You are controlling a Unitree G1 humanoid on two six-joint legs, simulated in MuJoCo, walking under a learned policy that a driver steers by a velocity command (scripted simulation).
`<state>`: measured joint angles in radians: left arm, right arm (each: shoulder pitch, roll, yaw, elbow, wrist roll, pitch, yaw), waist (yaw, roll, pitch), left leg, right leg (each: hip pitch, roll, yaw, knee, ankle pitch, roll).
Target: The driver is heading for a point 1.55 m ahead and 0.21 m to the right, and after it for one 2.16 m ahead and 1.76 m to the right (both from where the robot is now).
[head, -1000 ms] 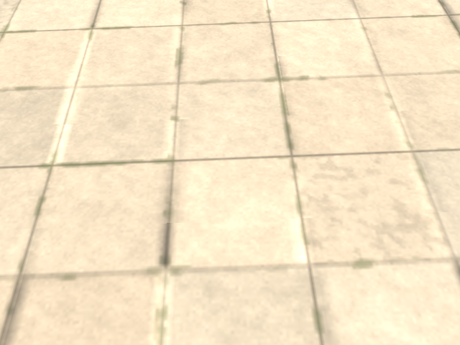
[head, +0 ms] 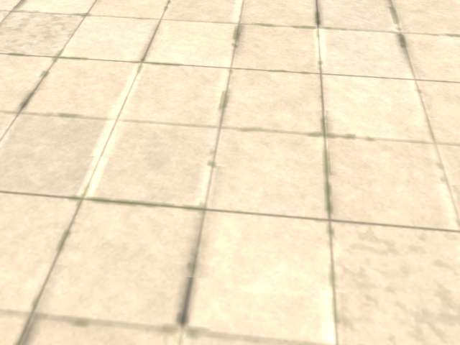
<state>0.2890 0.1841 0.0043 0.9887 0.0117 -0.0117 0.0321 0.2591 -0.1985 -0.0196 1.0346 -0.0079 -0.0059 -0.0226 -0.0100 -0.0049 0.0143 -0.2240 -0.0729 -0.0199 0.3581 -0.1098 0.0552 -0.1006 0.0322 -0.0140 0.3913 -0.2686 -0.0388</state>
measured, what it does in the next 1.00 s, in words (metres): stands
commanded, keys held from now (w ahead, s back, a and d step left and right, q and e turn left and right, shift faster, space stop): no key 1.00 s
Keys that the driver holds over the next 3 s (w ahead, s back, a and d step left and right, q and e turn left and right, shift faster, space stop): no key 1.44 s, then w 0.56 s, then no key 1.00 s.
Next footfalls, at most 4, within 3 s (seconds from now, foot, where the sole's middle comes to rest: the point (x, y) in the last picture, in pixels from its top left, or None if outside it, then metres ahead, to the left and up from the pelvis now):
1.86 left None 0.29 0.10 -0.78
2.34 right None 0.52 -0.05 -0.78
2.64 left None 0.45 0.15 -0.78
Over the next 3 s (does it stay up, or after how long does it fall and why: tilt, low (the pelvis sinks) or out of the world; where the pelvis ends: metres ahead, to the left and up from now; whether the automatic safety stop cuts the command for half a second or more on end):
stays up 0.45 0.04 0.00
